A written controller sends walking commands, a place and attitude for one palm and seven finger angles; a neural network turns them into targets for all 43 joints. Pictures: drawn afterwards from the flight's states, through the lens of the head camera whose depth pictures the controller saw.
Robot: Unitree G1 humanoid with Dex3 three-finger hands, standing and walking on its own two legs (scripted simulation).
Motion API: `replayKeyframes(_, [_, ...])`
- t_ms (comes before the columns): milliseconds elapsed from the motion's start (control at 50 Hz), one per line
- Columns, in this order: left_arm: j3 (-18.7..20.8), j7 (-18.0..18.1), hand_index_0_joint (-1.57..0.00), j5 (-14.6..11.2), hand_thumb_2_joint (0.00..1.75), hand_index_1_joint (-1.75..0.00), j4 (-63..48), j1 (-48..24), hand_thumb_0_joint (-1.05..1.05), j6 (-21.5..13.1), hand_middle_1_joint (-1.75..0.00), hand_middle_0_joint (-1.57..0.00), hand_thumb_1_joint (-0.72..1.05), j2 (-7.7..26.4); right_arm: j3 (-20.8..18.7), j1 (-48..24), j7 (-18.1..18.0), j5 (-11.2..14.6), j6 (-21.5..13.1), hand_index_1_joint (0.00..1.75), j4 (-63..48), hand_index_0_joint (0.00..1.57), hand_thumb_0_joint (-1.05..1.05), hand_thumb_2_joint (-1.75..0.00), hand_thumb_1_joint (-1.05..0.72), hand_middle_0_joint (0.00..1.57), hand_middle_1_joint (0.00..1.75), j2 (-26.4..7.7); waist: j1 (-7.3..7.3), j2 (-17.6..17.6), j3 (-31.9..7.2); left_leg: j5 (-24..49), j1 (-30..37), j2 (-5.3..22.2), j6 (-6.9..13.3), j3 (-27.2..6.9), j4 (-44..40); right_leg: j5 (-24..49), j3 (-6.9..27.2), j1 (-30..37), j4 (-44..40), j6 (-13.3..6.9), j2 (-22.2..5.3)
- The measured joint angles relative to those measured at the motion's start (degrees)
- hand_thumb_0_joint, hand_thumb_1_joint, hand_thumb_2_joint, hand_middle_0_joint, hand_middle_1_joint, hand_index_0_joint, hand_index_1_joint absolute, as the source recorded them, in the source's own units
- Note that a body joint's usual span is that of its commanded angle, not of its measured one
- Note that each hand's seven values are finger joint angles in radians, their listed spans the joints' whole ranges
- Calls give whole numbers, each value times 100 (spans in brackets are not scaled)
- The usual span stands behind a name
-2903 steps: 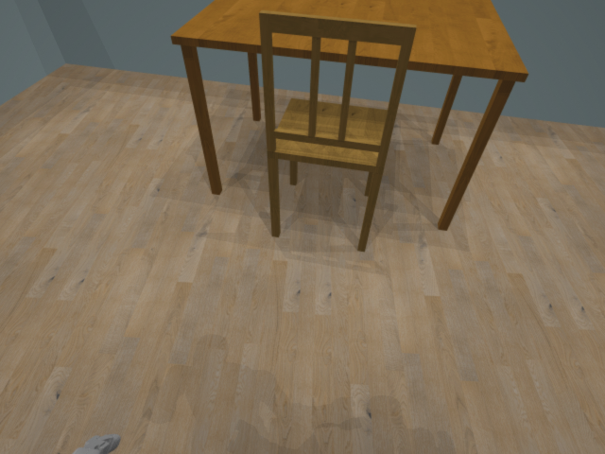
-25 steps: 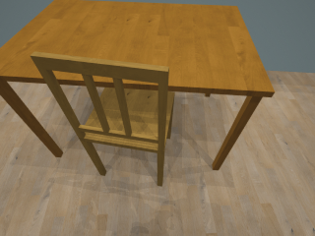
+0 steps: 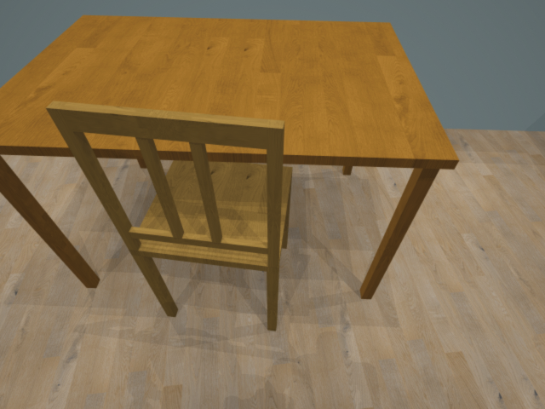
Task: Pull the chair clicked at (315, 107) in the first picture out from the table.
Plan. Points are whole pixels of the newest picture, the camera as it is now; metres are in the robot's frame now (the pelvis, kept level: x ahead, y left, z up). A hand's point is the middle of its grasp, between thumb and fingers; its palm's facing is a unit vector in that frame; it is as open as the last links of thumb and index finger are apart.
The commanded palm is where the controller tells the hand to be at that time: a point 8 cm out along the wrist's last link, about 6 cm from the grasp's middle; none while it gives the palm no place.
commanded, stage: look again from close up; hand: left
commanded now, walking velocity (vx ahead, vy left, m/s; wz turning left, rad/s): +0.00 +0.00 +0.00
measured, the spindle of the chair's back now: (163, 192) +0.55 +0.27 -0.06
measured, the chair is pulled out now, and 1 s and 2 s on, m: -0.09 -0.09 -0.09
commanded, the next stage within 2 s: shuffle to correct the standing spot in 0.30 s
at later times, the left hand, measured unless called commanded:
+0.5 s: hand out of the picture +0.01 +0.17 -0.18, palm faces +0.02 -0.98 -0.18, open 7.4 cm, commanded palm none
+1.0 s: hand out of the picture +0.11 +0.23 -0.17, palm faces -0.02 -0.96 -0.27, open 7.4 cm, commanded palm none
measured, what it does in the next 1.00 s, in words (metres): lifts its right foot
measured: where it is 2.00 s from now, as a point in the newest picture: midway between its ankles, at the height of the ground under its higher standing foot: outside the picture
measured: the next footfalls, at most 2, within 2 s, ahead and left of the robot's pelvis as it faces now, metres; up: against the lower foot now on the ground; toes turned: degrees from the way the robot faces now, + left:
left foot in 1.24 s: +0.20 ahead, +0.23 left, +0.00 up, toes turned -3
right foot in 1.52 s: +0.12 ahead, +0.05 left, +0.00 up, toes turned -8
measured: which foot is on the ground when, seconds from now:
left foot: down 0.00-0.92, up 0.94-1.00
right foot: down 0.00-1.00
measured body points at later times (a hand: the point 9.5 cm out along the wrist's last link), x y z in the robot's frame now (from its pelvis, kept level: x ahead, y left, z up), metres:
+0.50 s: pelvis +0.01 +0.00 +0.00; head +0.03 +0.01 +0.45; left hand +0.01 +0.22 -0.16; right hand +0.03 -0.22 -0.15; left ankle +0.00 +0.11 -0.74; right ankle -0.02 -0.12 -0.74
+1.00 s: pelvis +0.07 +0.04 -0.01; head +0.09 +0.02 +0.44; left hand +0.12 +0.28 -0.15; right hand +0.03 -0.18 -0.18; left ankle +0.01 +0.12 -0.70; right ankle +0.02 -0.07 -0.74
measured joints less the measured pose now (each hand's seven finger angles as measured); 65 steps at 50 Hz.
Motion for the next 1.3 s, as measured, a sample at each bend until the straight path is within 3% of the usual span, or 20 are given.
replayKeyframes(460, [4, 8, -20, 27, 90, -30, 372, 207, 1, -19, -30, -20, 91, -160, -40, -267, -88, 35, -62, 30, 317, 20, 1, -90, -92, 20, 30, 32, 124, -136, -3, -30, 142, -16, 19, -8, -132, -6, -8, 168, -182, 28, -19])
replayKeyframes(720, [178, -34, -20, 77, 90, -30, 231, 485, 1, 68, -30, -20, 90, -109, -120, -51, -24, -25, -15, 30, 90, 20, 1, -90, -91, 20, 30, -85, 225, -159, -77, -526, 128, -53, 151, 286, 301, -387, 284, 72, 220, 96, -51])
replayKeyframes(760, [206, -22, -20, 91, 90, -30, 210, 477, 1, 108, -30, -20, 91, -64, -123, -5, -35, -36, -49, 30, 32, 20, 1, -90, -91, 20, 30, -83, 230, -192, -51, -602, 169, -90, 207, 377, 332, -491, 329, -3, 433, -21, -83])
replayKeyframes(860, [237, 10, -20, 99, 90, -30, 138, 295, 1, 188, -30, -20, 91, -17, -108, 91, -72, -67, -69, 30, -113, 20, 0, -90, -91, 20, 30, -68, 210, -121, 102, -709, 387, -122, 316, 688, 233, -1173, -261, -474, 1363, -260, -185])
replayKeyframes(920, [256, 12, -20, 109, 90, -30, 0, 148, 1, 57, -30, -20, 91, -21, -86, 211, -57, -31, -17, 30, -103, 20, 0, -90, -91, 20, 30, -56, 170, -24, 155, -848, 321, -151, 286, 728, 483, -298, -523, -371, 763, -324, -208])
replayKeyframes(980, [234, 51, -20, 85, 90, -30, -101, 67, 1, -122, -30, -20, 91, -104, -116, 253, -48, -12, 140, 30, 12, 20, 1, -90, -91, 20, 30, -73, 124, 137, 123, -1371, -236, -133, 50, 481, 1750, -488, -684, -224, 726, -150, -279])
replayKeyframes(1040, [238, 105, -20, 103, 90, -30, -199, 106, 1, -163, -30, -20, 91, -168, -165, 125, -1, -19, 270, 30, 7, 20, 1, -90, -91, 20, 30, -74, 201, 90, 86, -1472, -887, -63, -86, 296, 2703, -425, -668, -24, 371, -31, -418])
replayKeyframes(1100, [251, 91, -20, 122, 90, -30, -206, 171, 0, -106, -30, -20, 91, -167, -222, -125, 98, 0, 306, 30, -171, 20, 1, -90, -91, 20, 30, -69, 220, -52, 105, -1033, -1317, 141, -185, 179, 2612, -254, -585, 107, 56, 99, -568])
replayKeyframes(1160, [286, 27, -20, 143, 90, -30, -182, 219, 0, -13, -30, -20, 90, -102, -262, -367, 161, 34, 256, 30, -393, 20, 1, -90, -91, 20, 30, -66, 238, -241, 152, -499, -1358, 279, -254, 154, 1804, -248, -471, 142, 10, 262, -743])
replayKeyframes(1220, [339, -20, -21, 148, 90, -30, -186, 277, 1, 93, -30, -20, 90, -2, -285, -479, 174, 40, 127, 30, -587, 20, 1, -90, -91, 20, 30, -124, 250, -349, 171, 206, -996, 308, -294, 286, 716, -500, -370, 63, 391, 409, -896])
replayKeyframes(1240, [353, -29, -21, 134, 90, -30, -205, 314, 1, 137, -30, -20, 90, 10, -296, -461, 169, 25, 62, 30, -667, 20, 1, -90, -91, 20, 30, -196, 240, -256, 133, 505, -870, 368, -227, 268, 454, -666, -394, -63, 728, 340, -868])
replayKeyframes(1300, [442, 45, -21, 96, 90, -30, -200, 115, 1, 334, -30, -20, 90, 246, -299, -553, 89, -32, 58, 30, -691, 20, 0, -90, -91, 20, 30, -85, 196, -458, 174, 134, -1046, 217, -72, 340, 910, -1624, -95, -705, 2392, 68, -710])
